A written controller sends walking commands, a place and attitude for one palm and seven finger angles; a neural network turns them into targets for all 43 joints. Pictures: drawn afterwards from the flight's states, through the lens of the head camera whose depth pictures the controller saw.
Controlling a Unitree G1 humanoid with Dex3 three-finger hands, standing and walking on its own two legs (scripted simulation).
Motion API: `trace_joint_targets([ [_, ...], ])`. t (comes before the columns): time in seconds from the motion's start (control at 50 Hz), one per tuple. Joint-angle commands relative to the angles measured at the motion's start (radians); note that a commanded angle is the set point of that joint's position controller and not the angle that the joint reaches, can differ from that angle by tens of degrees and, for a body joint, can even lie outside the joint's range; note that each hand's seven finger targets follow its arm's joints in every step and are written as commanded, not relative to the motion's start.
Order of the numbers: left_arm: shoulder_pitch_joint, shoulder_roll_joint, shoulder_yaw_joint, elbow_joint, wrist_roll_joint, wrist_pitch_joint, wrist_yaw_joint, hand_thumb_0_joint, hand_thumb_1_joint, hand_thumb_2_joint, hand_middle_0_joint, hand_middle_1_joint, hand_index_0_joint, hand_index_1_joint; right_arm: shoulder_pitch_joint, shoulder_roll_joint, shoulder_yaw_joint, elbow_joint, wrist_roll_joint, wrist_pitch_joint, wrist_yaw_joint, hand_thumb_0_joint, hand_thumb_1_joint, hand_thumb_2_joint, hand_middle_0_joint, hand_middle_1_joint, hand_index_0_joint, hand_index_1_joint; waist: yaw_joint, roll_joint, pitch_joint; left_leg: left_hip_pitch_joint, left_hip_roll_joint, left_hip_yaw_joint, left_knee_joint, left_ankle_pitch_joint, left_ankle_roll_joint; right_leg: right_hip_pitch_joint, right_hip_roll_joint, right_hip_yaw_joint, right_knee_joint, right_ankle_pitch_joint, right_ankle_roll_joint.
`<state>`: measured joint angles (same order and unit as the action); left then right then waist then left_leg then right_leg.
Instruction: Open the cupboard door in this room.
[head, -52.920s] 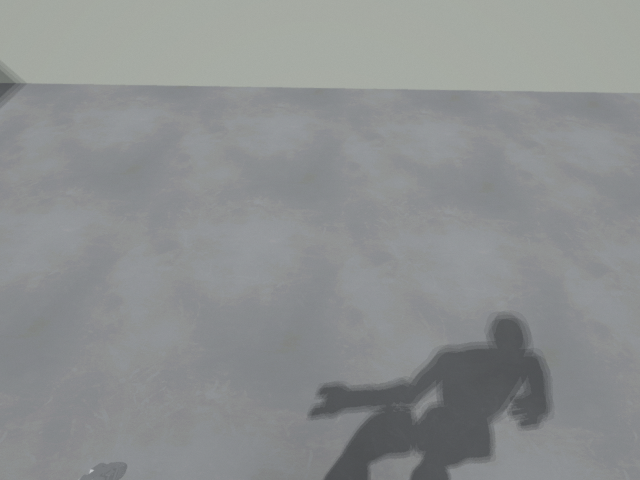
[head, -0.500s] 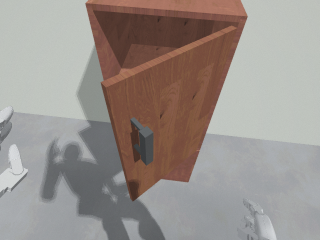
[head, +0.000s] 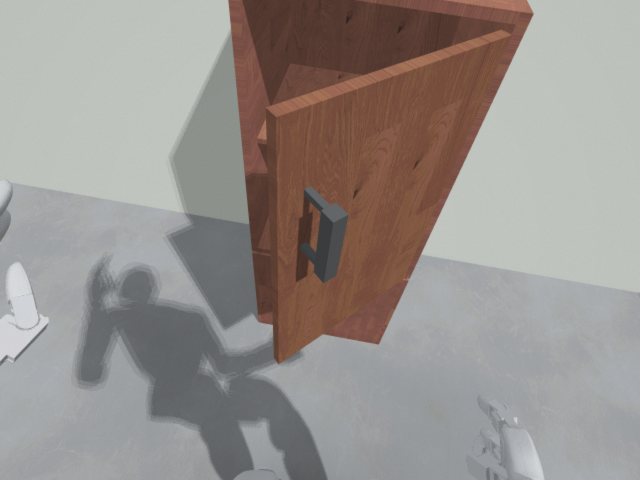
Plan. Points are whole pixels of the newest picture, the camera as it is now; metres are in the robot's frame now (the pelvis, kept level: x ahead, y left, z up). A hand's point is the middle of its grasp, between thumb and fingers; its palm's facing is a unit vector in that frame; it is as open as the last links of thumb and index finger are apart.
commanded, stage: step back with the hand held close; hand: left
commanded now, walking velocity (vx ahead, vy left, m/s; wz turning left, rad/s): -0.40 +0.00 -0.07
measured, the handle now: (319, 235) +0.38 +0.04 +0.10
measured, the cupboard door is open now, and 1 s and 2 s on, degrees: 47 47 47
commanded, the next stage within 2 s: stop stepping back and stand still in 0.20 s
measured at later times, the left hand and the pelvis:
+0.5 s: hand (22, 436) +0.12 +0.23 +0.16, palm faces +0.31 -0.83 -0.46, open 7.4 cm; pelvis -0.09 -0.01 +0.00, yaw -5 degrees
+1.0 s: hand out of the picture +0.06 +0.26 +0.17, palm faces +0.44 -0.81 -0.38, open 7.4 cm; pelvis -0.16 +0.00 +0.00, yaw -3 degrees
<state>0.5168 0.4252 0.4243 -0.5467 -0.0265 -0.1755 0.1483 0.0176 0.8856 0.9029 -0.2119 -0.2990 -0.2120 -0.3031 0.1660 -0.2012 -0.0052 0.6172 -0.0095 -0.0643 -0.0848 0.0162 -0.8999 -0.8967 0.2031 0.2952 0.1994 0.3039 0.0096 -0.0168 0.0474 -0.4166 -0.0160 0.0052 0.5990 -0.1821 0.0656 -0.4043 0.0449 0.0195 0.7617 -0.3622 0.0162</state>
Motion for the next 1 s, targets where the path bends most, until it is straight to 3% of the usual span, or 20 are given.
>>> trace_joint_targets([
  [0.0,-0.005,0.167,0.132,-0.267,-0.019,-0.085,0.029,0.0,0.9,0.9,-0.2,-0.3,-0.2,-0.3,-0.049,-0.13,-0.069,-0.14,-0.009,-0.098,0.012,0.0,-0.9,-0.9,0.2,0.3,0.2,0.3,-0.006,0.145,-0.211,0.172,0.328,-0.315,-0.313,0.204,0.108,-0.027,0.013,0.064,0.313,-0.158,-0.004],
  [0.06,0.034,0.128,0.087,-0.252,-0.024,-0.061,0.029,0.0,0.9,0.9,-0.2,-0.3,-0.2,-0.3,-0.051,-0.128,-0.066,-0.126,0.003,-0.104,0.027,0.0,-0.9,-0.9,0.2,0.3,0.2,0.3,-0.009,0.247,-0.226,0.239,0.275,-0.202,-0.336,0.197,0.068,0.002,0.014,0.002,0.222,-0.148,0.006],
  [0.14,0.003,0.149,0.085,-0.252,-0.039,-0.037,0.023,0.0,0.9,0.9,-0.2,-0.3,-0.2,-0.3,-0.057,-0.123,-0.049,-0.129,-0.001,-0.095,0.033,0.0,-0.9,-0.9,0.2,0.3,0.2,0.3,-0.009,0.247,-0.224,0.218,0.238,-0.178,-0.459,-0.066,0.023,0.122,0.044,-0.074,-0.01,-0.174,-0.013],
  [0.22,0.056,0.201,0.138,-0.24,-0.064,-0.053,0.005,0.0,0.9,0.9,-0.2,-0.3,-0.2,-0.3,-0.062,-0.119,-0.042,-0.133,-0.008,-0.068,0.033,0.0,-0.9,-0.9,0.2,0.3,0.2,0.3,0.007,0.218,-0.249,0.213,0.193,-0.097,-0.401,0.0,-0.054,0.282,0.01,-0.085,-0.442,0.004,-0.047],
  [0.26,0.068,0.259,0.169,-0.251,-0.068,-0.082,-0.005,0.0,0.9,0.9,-0.2,-0.3,-0.2,-0.3,-0.053,-0.097,-0.033,-0.128,-0.001,-0.038,0.035,0.0,-0.9,-0.9,0.2,0.3,0.2,0.3,-0.003,0.007,-0.231,0.309,0.095,-0.012,-0.089,-0.015,-0.094,0.084,-0.205,0.086,-0.586,0.196,-0.102],
  [0.3,0.014,0.247,0.145,-0.209,-0.061,-0.083,-0.004,0.0,0.9,0.9,-0.2,-0.3,-0.2,-0.3,-0.077,-0.104,-0.033,-0.134,0.005,-0.056,0.023,0.0,-0.9,-0.9,0.2,0.3,0.2,0.3,0.01,-0.116,-0.174,0.175,0.008,0.003,0.289,-0.204,-0.107,-0.037,-0.373,0.18,-0.559,0.312,-0.166],
  [0.34,0.053,0.2,0.135,-0.145,-0.044,-0.04,-0.006,0.0,0.9,0.9,-0.2,-0.3,-0.2,-0.3,-0.073,-0.098,-0.026,-0.152,0.03,-0.052,0.016,0.0,-0.9,-0.9,0.2,0.3,0.2,0.3,-0.007,-0.183,-0.157,-0.043,0.027,-0.034,0.331,-0.19,-0.08,0.197,-0.313,0.084,-0.384,0.727,-0.141],
  [0.38,0.024,0.2,0.141,-0.125,-0.034,-0.022,0.005,0.0,0.9,0.9,-0.2,-0.3,-0.2,-0.3,-0.094,-0.1,-0.006,-0.158,0.026,-0.049,-0.004,0.0,-0.9,-0.9,0.2,0.3,0.2,0.3,-0.012,-0.11,-0.126,-0.004,0.038,0.004,0.136,-0.129,-0.063,0.251,-0.281,0.065,-0.342,0.774,-0.117],
  [0.44,-0.02,0.19,0.121,-0.162,-0.029,-0.031,0.023,0.0,0.9,0.9,-0.2,-0.3,-0.2,-0.3,-0.043,-0.135,-0.019,-0.147,0.024,-0.074,-0.019,0.0,-0.9,-0.9,0.2,0.3,0.2,0.3,-0.018,0.031,-0.169,0.238,0.063,-0.012,-0.158,0.269,-0.026,0.24,-0.185,0.021,-0.262,0.642,-0.029],
  [0.5,0.004,0.202,0.116,-0.193,-0.021,-0.049,0.021,0.0,0.9,0.9,-0.2,-0.3,-0.2,-0.3,-0.027,-0.141,-0.02,-0.155,0.019,-0.101,-0.011,0.0,-0.9,-0.9,0.2,0.3,0.2,0.3,-0.007,0.207,-0.207,0.353,0.163,-0.186,-0.194,0.538,0.001,0.161,-0.052,-0.045,-0.202,0.222,0.006],
  [0.56,-0.005,0.21,0.128,-0.255,-0.016,-0.069,0.018,0.0,0.9,0.9,-0.2,-0.3,-0.2,-0.3,-0.034,-0.145,-0.028,-0.145,0.001,-0.129,0.004,0.0,-0.9,-0.9,0.2,0.3,0.2,0.3,0.001,0.256,-0.143,0.18,0.21,-0.29,-0.366,0.11,0.017,0.207,-0.028,-0.031,-0.134,-0.098,-0.009],
  [0.66,0.099,0.184,0.143,-0.155,-0.019,-0.064,0.014,0.0,0.9,0.9,-0.2,-0.3,-0.2,-0.3,-0.051,-0.137,-0.037,-0.157,0.002,-0.102,0.011,0.0,-0.9,-0.9,0.2,0.3,0.2,0.3,-0.009,0.135,-0.087,-0.014,0.087,-0.113,-0.332,-0.348,-0.057,0.322,-0.052,-0.046,-0.41,-0.104,-0.052],
  [0.68,0.102,0.168,0.129,-0.131,-0.019,-0.061,0.012,0.0,0.9,0.9,-0.2,-0.3,-0.2,-0.3,-0.045,-0.134,-0.043,-0.153,0.002,-0.091,0.01,0.0,-0.9,-0.9,0.2,0.3,0.2,0.3,-0.014,0.052,-0.082,0.013,0.048,-0.071,-0.206,-0.324,-0.064,0.241,-0.097,0.034,-0.469,-0.234,-0.086],
  [0.72,0.055,0.172,0.124,-0.129,-0.025,-0.06,0.014,0.0,0.9,0.9,-0.2,-0.3,-0.2,-0.3,-0.034,-0.137,-0.058,-0.133,0.004,-0.072,0.006,0.0,-0.9,-0.9,0.2,0.3,0.2,0.3,-0.015,-0.161,-0.036,0.027,0.005,-0.018,0.241,-0.162,-0.074,0.033,-0.316,0.356,-0.624,-0.397,-0.211],
  [0.74,-0.01,0.167,0.113,-0.133,-0.024,-0.064,0.016,0.0,0.9,0.9,-0.2,-0.3,-0.2,-0.3,-0.03,-0.14,-0.055,-0.12,0.002,-0.074,0.006,0.0,-0.9,-0.9,0.2,0.3,0.2,0.3,-0.02,-0.149,-0.018,-0.05,0.022,-0.026,0.352,-0.151,-0.07,0.061,-0.35,0.369,-0.61,-0.279,-0.231],
  [0.78,-0.13,0.148,0.076,-0.075,-0.012,-0.068,0.019,0.0,0.9,0.9,-0.2,-0.3,-0.2,-0.3,-0.02,-0.132,-0.04,-0.101,0.0,-0.085,0.004,0.0,-0.9,-0.9,0.2,0.3,0.2,0.3,-0.039,-0.055,0.006,0.004,0.076,-0.045,0.27,-0.209,-0.053,-0.003,-0.337,0.265,-0.567,-0.265,-0.187],
  [0.84,-0.185,0.134,0.043,-0.06,0.006,-0.067,0.03,0.0,0.9,0.9,-0.2,-0.3,-0.2,-0.3,-0.032,-0.127,-0.03,-0.101,0.001,-0.098,-0.02,0.0,-0.9,-0.9,0.2,0.3,0.2,0.3,-0.031,-0.014,-0.003,0.211,0.046,0.043,-0.05,-0.161,-0.032,-0.019,-0.229,0.117,-0.472,-0.265,-0.13],
  [0.88,-0.169,0.136,0.049,-0.109,0.0,-0.072,0.03,0.0,0.9,0.9,-0.2,-0.3,-0.2,-0.3,-0.039,-0.153,-0.034,-0.122,0.001,-0.112,-0.024,0.0,-0.9,-0.9,0.2,0.3,0.2,0.3,-0.019,0.156,-0.001,0.238,0.136,-0.138,-0.231,-0.22,0.013,-0.004,-0.115,0.042,-0.288,-0.121,-0.064],
  [0.92,-0.118,0.151,0.075,-0.13,-0.003,-0.082,0.025,0.0,0.9,0.9,-0.2,-0.3,-0.2,-0.3,-0.032,-0.139,-0.027,-0.121,0.01,-0.117,-0.009,0.0,-0.9,-0.9,0.2,0.3,0.2,0.3,-0.02,0.203,-0.06,0.16,0.247,-0.324,-0.35,-0.336,0.054,0.087,-0.031,-0.052,-0.143,-0.063,-0.012],
  [0.98,-0.096,0.167,0.105,-0.191,0.012,-0.088,0.021,0.0,0.9,0.9,-0.2,-0.3,-0.2,-0.3,-0.043,-0.114,-0.018,-0.122,-0.004,-0.135,0.002,0.0,-0.9,-0.9,0.2,0.3,0.2,0.3,-0.009,0.225,-0.026,0.085,0.244,-0.306,-0.383,-0.264,0.067,0.152,-0.042,-0.049,-0.128,-0.016,-0.011],
])
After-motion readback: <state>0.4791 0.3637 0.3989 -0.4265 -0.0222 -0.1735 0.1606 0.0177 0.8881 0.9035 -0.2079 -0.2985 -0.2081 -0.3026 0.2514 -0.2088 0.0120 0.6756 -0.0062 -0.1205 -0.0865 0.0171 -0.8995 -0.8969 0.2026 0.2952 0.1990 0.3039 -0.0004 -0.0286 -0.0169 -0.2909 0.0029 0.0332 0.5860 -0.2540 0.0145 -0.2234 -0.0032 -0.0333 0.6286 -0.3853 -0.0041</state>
